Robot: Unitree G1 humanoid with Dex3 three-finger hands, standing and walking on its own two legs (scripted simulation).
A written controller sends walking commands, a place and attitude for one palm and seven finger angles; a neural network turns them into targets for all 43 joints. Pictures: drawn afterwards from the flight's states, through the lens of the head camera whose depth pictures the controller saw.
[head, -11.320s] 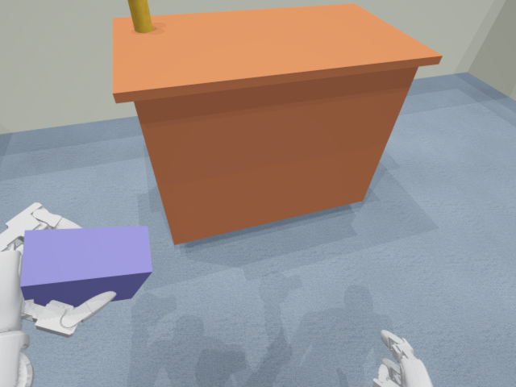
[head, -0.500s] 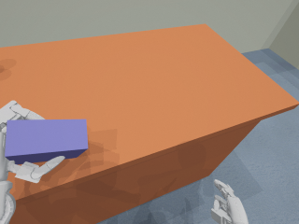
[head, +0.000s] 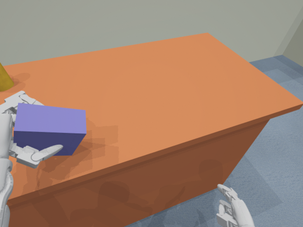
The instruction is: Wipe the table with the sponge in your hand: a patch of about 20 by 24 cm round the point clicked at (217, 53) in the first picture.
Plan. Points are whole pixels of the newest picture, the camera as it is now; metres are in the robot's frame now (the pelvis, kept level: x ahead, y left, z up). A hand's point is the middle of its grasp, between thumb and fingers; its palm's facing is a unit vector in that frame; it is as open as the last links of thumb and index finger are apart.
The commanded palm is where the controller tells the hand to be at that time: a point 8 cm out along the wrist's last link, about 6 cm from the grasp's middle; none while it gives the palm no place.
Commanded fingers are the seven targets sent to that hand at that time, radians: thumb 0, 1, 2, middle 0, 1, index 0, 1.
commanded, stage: turn the palm down, sponge in hand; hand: left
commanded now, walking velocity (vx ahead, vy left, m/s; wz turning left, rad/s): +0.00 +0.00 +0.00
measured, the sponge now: (59, 133) +0.26 +0.23 +0.16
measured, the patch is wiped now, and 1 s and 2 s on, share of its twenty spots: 0.00 0.00 0.00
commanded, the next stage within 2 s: move the sponge above the wiping area in 1.98 s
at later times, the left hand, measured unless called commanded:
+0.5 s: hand (51, 131) +0.23 +0.23 +0.20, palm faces +0.33 -0.54 -0.77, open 9.9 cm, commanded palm +0.18 +0.26 +0.24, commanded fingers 0.00 0.10 1.30 -1.20 -1.60 -1.20 -1.60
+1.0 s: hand (28, 119) +0.24 +0.26 +0.22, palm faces +0.33 -0.29 -0.90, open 9.9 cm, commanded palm +0.19 +0.27 +0.28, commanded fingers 0.00 0.10 1.30 -1.20 -1.60 -1.20 -1.60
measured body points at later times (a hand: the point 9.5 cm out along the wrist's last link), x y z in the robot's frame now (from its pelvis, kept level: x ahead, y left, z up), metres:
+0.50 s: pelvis +0.01 -0.05 +0.00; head +0.00 -0.08 +0.44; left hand +0.21 +0.25 +0.24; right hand +0.23 -0.27 -0.09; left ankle +0.00 +0.10 -0.74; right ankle +0.04 -0.13 -0.74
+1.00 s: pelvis +0.01 -0.02 +0.00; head -0.01 -0.07 +0.45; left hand +0.21 +0.27 +0.27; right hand +0.27 -0.21 -0.06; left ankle +0.00 +0.10 -0.74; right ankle +0.04 -0.13 -0.74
